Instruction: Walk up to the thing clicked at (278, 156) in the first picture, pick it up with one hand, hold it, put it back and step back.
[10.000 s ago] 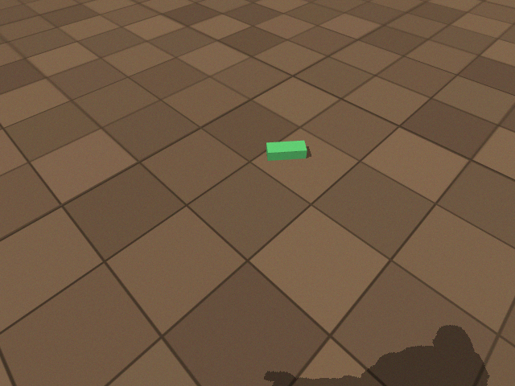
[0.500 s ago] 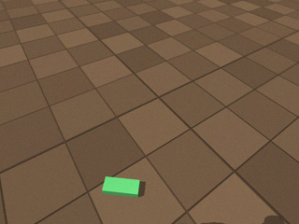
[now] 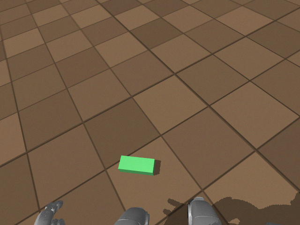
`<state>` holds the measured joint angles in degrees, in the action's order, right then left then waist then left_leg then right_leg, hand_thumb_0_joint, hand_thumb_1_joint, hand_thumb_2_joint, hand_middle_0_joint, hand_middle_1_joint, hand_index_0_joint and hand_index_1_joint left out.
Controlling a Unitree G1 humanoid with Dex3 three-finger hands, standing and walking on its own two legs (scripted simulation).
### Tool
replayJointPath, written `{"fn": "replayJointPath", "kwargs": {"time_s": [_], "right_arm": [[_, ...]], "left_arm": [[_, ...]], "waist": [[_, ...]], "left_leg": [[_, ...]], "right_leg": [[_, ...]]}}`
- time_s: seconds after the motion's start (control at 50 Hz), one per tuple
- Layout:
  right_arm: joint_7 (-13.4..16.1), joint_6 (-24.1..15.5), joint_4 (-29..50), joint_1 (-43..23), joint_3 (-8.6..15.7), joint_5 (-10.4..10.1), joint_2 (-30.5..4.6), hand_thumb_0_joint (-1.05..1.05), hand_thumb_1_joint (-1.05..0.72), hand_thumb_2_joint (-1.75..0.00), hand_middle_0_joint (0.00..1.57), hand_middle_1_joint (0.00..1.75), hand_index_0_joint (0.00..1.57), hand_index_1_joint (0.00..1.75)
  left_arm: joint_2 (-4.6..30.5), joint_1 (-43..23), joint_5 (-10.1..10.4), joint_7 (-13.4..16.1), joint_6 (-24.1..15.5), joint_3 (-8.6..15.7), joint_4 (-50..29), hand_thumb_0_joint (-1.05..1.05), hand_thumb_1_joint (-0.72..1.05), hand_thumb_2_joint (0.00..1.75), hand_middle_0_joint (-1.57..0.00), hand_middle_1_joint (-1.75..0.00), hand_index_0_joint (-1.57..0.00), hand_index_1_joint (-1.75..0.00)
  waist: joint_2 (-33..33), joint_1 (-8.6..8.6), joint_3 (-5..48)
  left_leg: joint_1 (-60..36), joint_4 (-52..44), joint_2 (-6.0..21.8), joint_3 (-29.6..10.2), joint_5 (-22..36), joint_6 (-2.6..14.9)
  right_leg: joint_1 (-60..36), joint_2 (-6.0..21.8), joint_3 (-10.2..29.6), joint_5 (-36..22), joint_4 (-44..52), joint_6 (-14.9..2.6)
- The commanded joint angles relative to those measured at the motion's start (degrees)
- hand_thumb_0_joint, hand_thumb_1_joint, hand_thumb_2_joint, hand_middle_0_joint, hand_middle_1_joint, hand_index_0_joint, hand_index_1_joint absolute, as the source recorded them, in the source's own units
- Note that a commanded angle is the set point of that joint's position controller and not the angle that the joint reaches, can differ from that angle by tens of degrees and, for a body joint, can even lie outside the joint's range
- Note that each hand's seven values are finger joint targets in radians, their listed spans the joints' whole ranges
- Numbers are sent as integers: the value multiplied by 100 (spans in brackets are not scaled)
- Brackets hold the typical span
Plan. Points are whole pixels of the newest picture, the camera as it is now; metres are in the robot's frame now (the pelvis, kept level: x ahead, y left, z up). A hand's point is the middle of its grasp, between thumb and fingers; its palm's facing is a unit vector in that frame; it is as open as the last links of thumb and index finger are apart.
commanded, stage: walk up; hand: left
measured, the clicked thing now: (137, 165) +0.51 +0.18 -0.71
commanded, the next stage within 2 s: none
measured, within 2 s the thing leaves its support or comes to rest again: neither
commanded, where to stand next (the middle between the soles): +0.10 +0.02 m, yaw -5 degrees
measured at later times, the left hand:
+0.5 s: hand out of the picture +0.04 +0.28 -0.12, palm faces -0.14 -0.92 -0.37, open 7.4 cm
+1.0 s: hand (60, 222) +0.15 +0.29 -0.12, palm faces -0.07 -0.86 -0.50, open 7.4 cm
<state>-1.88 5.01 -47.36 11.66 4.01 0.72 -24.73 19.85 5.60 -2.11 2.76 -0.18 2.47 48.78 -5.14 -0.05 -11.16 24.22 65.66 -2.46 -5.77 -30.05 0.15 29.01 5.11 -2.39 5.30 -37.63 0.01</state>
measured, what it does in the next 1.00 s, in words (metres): steps on the spot: left foot, then right foot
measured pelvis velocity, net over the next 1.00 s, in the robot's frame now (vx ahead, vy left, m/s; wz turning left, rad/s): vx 0.03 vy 0.00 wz -0.03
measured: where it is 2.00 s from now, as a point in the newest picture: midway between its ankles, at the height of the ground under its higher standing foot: outside the picture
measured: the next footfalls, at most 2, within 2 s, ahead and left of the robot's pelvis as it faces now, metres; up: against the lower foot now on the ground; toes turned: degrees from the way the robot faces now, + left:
left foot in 0.08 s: +0.02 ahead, +0.14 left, +0.00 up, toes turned -1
right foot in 0.54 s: +0.07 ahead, -0.15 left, +0.00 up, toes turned -6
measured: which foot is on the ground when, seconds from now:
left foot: up 0.00-0.06, down 0.08-0.54, up 0.56-0.96, down 0.98-1.00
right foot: down 0.00-0.12, up 0.14-0.52, down 0.54-1.00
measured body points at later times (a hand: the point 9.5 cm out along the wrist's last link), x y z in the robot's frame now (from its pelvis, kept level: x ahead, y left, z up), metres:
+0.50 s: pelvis -0.01 -0.01 +0.03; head +0.00 +0.00 +0.48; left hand +0.04 +0.32 -0.10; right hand -0.02 -0.35 -0.07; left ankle -0.02 +0.14 -0.70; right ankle +0.00 -0.14 -0.68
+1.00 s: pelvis +0.03 +0.00 +0.01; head +0.11 -0.02 +0.45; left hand +0.15 +0.33 -0.08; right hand +0.09 -0.31 -0.13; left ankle +0.09 +0.12 -0.71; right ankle +0.03 -0.15 -0.70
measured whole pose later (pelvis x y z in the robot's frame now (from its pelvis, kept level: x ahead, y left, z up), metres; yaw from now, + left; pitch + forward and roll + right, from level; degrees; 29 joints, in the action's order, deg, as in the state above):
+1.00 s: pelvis +0.03 +0.00 +0.01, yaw -2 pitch -2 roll +1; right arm -0.3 2.4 -48.2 12.3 3.5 0.4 -22.6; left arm 24.0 9.3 -0.2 2.7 0.0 2.4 45.6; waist -2.2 -0.2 -12.2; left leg 22.3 40.3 -2.3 -2.1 -16.5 -0.2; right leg 20.4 5.9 -1.0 23.8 -46.3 1.7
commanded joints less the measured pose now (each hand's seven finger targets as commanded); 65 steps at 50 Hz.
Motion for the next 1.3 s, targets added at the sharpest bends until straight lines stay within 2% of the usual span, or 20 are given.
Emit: {"fn": "replayJointPath", "kwargs": {"time_s": [0.0, 0.06, 0.1, 0.12, 0.16, 0.2, 0.36, 0.5, 0.54, 0.58, 0.66, 0.76, 0.9, 0.96, 1.0, 1.02, 1.04, 1.1, 1.2, 1.28], "right_arm": [[10, -61, -220, 1244, 307, -41, -989, 0, -90, -90, 20, 30, 20, 30], [19, -169, -536, 1486, 365, 125, -1106, 0, -90, -90, 20, 30, 20, 30], [67, -234, 24, 383, 477, 206, -2088, 0, -90, -90, 20, 30, 20, 30], [119, -324, 58, -158, 454, 177, -2086, 0, -90, -90, 20, 30, 20, 30], [261, -554, 77, -749, 261, 275, -1407, 0, -90, -90, 20, 30, 20, 30], [296, -711, -83, -281, 280, 181, -1347, 0, -90, -90, 20, 30, 20, 30], [150, -902, -252, 1255, 461, 162, -1506, 0, -90, -90, 20, 30, 20, 30], [12, -758, 291, 64, 302, 148, -1202, 0, -90, -90, 20, 30, 20, 30], [9, -701, 566, 202, 67, 76, -522, 0, -90, -90, 20, 30, 20, 30], [42, -559, 459, 296, 308, 94, -1269, 0, -90, -90, 20, 30, 20, 30], [-14, -467, -10, 1002, 337, 61, -1146, 0, -90, -90, 20, 30, 20, 30], [52, -181, 191, 855, 299, 16, -820, 0, -90, -90, 20, 30, 20, 30], [289, -306, 286, 536, 299, -82, -902, 0, -90, -90, 20, 30, 20, 30], [291, -443, 222, 567, 312, 19, -956, 0, -90, -90, 20, 30, 20, 30], [226, -474, 549, 211, 400, 174, -1470, 0, -90, -90, 20, 30, 20, 30], [226, -452, 405, 427, 460, -15, -1733, 0, -90, -90, 20, 30, 20, 30], [234, -437, 348, 371, 474, -37, -1589, 0, -90, -90, 20, 30, 20, 30], [341, -472, 429, -66, 296, -26, -1111, 0, -90, -90, 20, 30, 20, 30], [306, -639, 264, 26, 289, 101, -1233, 0, -90, -90, 20, 30, 20, 30], [233, -555, 186, -189, 183, 117, -1117, 0, -90, -90, 20, 30, 20, 30]], "left_arm": [[1916, -160, -109, 48, 27, 582, -388, 0, 90, 90, -20, -30, -20, -30], [1535, -104, 15, 2, 198, 447, -337, 0, 90, 90, -20, -30, -20, -30], [1481, -277, 90, 53, 163, 486, -335, 0, 90, 90, -20, -30, -20, -30], [1833, -632, 60, 48, 97, 582, -245, 0, 90, 90, -20, -30, -20, -30], [1585, 143, 224, -106, 101, 528, 205, 0, 90, 90, -20, -30, -20, -30], [1481, 1018, 182, -201, 162, 486, 464, 0, 90, 90, -20, -30, -20, -30], [1670, 29, 29, -491, -230, 427, -134, 0, 90, 90, -20, -30, -20, -30], [1549, 2295, 117, -468, -409, 482, 557, 0, 90, 90, -20, -30, -20, -30], [2371, 2941, 24, -297, -506, 705, 505, 0, 90, 90, -20, -30, -20, -30], [2679, 1839, 75, -210, -514, 647, 91, 0, 90, 90, -20, -30, -20, -30], [2120, 1518, 194, -42, -647, 499, -4, 0, 90, 90, -20, -30, -20, -30], [1805, 977, 226, 152, -541, 384, -288, 0, 90, 90, -20, -30, -20, -30], [1650, 582, 146, 72, -82, 377, -636, 0, 90, 90, -20, -30, -20, -30], [1548, 726, 327, 62, 47, 281, -550, 0, 90, 90, -20, -30, -20, -30], [1163, 1247, 421, 134, 68, 216, -467, 0, 90, 90, -20, -30, -20, -30], [1361, 967, 397, 242, 112, 245, -439, 0, 90, 90, -20, -30, -20, -30], [1541, 666, 371, 262, 117, 268, -360, 0, 90, 90, -20, -30, -20, -30], [1511, 723, 361, 102, 160, 315, -275, 0, 90, 90, -20, -30, -20, -30], [1379, 645, 159, -154, 24, 303, -119, 0, 90, 90, -20, -30, -20, -30], [1344, 1168, -39, -204, -108, 410, 306, 0, 90, 90, -20, -30, -20, -30]], "waist": [[2379, -42, 1637], [942, -214, 1078], [-1108, -326, 85], [-638, -251, -453], [368, 277, -169], [286, 326, 520], [-290, -684, 540], [-234, 559, 1003], [1852, 789, 997], [767, 360, 347], [726, -34, 322], [1390, -182, 282], [1911, 81, 1269], [1185, -43, 1600], [-405, 152, 1984], [-803, -157, 2239], [-554, -196, 2008], [-114, 32, 1896], [-235, -178, 1766], [-104, 185, 1038]], "left_leg": [[-694, -1767, 45, 876, -516, -28], [-1568, -3247, 116, 302, 112, 164], [874, -5794, 2429, -3733, -3151, 1299], [1982, -6036, 2754, -4036, -3229, 1691], [1229, -4964, 1590, -1839, -879, 970], [-380, -4869, 1349, -1307, -786, 477], [-2862, -4950, 2004, -1595, -254, 1356], [-331, -3082, 1068, 290, 675, 848], [1997, -426, 54, 603, -474, 288], [1826, -198, 551, -357, -6, 175], [1098, -280, 607, -466, 999, 28], [164, 91, 32, -456, 1091, -111], [-88, -2185, 71, 576, 1150, -62], [-1144, -3997, 80, 589, 3377, 143], [-2396, -3227, 1750, -1689, 6823, 998], [-1969, -3549, 2483, -2533, 6658, 1883], [-1581, -3680, 2318, -2445, 6193, 1874], [-1656, -3365, 1465, -889, 4856, 1182], [-1641, -3935, 1571, -1378, 673, 1248], [232, -3558, 1184, -717, 154, 720]], "right_leg": [[-641, 953, 1193, 3197, 1655, -878], [959, 477, 858, 3823, 138, -418], [1337, -804, 708, 2951, -2523, -78], [647, -541, 1220, 2688, -3028, -79], [426, -760, 1504, 1567, -3248, -153], [770, -942, 1267, 1217, -3045, -119], [1369, -508, 793, 2194, -983, 42], [-2664, -643, -99, 963, 1182, -112], [-3729, 974, 3077, 2737, 2080, -475], [-2237, 2062, 4549, 4506, 2949, -1316], [-1884, 1118, 2026, 261, 2031, -668], [-731, 1020, 745, -4082, 1250, -987], [-1961, 713, 561, -2517, -166, -939], [-1736, 327, 429, -1749, -1412, -495], [-67, -693, 466, 2881, -2649, -117], [-250, -746, 743, 3468, -3295, -117], [-387, -687, 1021, 3407, -3423, -126], [-97, -747, 1154, 2655, -3462, -218], [-561, -468, 561, 2731, -1017, -40], [-2375, -591, 431, 1985, 1474, -382]]}}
